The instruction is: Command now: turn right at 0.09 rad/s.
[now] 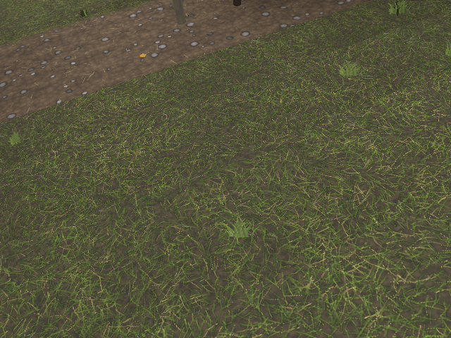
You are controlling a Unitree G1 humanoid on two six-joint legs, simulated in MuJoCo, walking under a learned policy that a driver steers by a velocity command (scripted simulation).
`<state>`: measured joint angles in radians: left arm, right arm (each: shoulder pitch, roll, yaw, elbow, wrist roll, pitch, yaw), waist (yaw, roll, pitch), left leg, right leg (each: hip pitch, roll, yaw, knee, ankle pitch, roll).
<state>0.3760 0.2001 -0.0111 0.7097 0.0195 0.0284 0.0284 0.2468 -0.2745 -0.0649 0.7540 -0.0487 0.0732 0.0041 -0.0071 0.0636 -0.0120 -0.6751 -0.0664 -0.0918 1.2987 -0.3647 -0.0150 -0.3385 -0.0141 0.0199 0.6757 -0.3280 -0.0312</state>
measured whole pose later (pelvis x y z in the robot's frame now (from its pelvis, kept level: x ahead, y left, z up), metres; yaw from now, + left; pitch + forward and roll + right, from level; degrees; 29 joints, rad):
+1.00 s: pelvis +0.06 +0.04 +0.02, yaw +0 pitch -2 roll +0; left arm 0.28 0.15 0.05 1.09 0.02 0.00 0.04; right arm 0.28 -0.15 -0.04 1.04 -0.02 -0.01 -0.03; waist -0.01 -0.02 0.04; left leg -0.14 -0.08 0.00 0.42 -0.24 0.07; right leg -0.08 -0.02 0.02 0.41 -0.29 0.03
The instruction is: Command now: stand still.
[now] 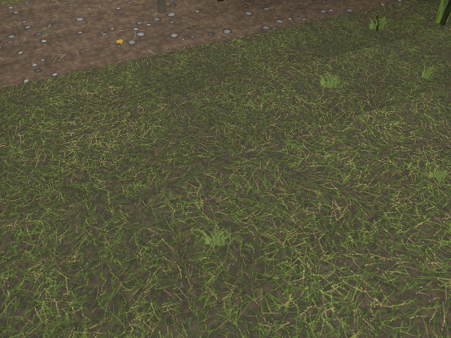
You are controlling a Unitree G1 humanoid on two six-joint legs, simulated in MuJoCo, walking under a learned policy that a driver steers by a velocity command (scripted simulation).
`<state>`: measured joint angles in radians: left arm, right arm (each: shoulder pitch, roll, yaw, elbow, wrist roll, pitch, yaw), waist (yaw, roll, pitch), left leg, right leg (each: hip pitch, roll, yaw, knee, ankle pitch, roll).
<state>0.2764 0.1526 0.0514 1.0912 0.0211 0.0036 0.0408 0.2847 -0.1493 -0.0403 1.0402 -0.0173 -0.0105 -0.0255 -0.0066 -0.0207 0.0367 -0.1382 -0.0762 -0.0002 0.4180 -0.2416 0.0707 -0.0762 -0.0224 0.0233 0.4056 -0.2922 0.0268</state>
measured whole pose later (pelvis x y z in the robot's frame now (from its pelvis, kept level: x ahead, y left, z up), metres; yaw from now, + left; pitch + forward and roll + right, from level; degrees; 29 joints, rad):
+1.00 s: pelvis +0.30 +0.00 -0.03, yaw +9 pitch +2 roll +1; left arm 0.56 0.17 0.05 1.07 0.03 -0.10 0.04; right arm -0.07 -0.20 -0.04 0.81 -0.03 -0.03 0.07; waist 0.05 0.00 0.06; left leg -0.58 -0.07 0.13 0.66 -0.16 0.19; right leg 0.24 -0.02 -0.20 0.31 -0.49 0.00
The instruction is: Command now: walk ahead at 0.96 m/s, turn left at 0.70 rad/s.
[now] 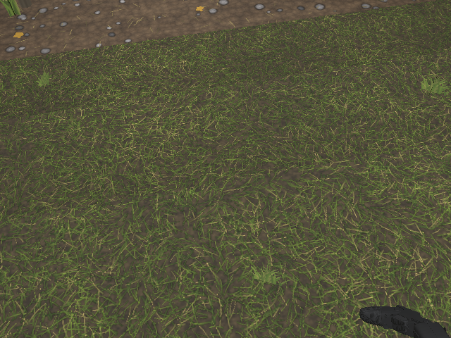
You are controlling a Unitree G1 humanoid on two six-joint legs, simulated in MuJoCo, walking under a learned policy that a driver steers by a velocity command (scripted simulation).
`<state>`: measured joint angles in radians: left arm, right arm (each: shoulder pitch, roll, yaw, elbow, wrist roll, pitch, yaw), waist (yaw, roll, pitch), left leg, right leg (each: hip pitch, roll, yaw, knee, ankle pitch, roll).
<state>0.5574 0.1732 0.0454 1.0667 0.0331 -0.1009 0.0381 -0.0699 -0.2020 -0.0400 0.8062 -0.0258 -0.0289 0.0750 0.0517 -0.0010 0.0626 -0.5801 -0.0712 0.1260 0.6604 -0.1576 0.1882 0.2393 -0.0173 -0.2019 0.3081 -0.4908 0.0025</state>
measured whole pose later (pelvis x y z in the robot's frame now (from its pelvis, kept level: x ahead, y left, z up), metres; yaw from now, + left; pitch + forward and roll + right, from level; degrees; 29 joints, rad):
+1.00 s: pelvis +0.63 +0.11 -0.15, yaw +37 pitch +3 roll +1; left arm 0.62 0.20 0.02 0.96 0.01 -0.08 0.00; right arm 0.01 -0.23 0.00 0.75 -0.04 0.00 0.04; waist 0.13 0.04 -0.02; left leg -0.68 0.01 -0.07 0.85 -0.02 0.04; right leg 0.01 0.07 -0.06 0.24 -0.30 -0.09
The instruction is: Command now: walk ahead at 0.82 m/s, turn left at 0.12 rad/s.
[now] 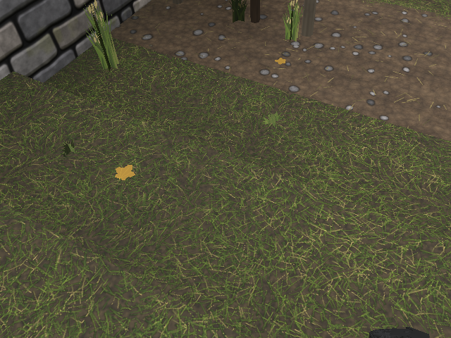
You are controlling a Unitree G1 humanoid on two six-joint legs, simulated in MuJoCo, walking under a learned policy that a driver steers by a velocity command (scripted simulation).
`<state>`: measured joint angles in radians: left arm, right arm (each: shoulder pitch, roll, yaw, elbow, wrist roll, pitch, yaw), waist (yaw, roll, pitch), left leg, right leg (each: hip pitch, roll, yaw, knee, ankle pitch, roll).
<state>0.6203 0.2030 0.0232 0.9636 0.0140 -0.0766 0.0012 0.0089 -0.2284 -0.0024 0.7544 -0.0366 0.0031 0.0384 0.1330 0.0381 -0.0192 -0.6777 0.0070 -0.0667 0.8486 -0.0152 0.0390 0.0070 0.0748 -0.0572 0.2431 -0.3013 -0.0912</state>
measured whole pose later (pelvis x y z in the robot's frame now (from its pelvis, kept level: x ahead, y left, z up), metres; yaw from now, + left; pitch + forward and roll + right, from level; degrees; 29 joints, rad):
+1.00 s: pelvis +0.87 -0.02 -0.23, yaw -34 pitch +0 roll -2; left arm 0.47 0.27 0.08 0.97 0.01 -0.06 0.00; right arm 0.07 -0.24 0.00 0.71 -0.03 -0.11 0.00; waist 0.04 -0.02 0.02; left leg -0.56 0.09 -0.13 0.73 -0.21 -0.06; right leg -0.10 0.17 0.16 0.86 -0.55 -0.13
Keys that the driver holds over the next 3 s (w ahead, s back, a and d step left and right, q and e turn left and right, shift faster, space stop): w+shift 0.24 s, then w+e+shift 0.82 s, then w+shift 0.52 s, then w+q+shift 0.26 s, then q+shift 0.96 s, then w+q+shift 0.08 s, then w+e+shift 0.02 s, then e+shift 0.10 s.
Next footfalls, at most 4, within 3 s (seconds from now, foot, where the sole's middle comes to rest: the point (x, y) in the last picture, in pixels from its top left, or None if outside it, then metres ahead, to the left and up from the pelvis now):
0.20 left None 0.29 0.12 -0.78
0.72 right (287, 303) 0.70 -0.04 -0.96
1.00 left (272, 204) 1.12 0.04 -0.96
1.56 right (405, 209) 1.28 -0.56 -1.15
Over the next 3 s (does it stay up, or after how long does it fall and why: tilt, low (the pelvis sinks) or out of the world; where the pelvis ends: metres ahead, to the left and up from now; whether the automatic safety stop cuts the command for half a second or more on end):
stays up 1.73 -0.81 -0.37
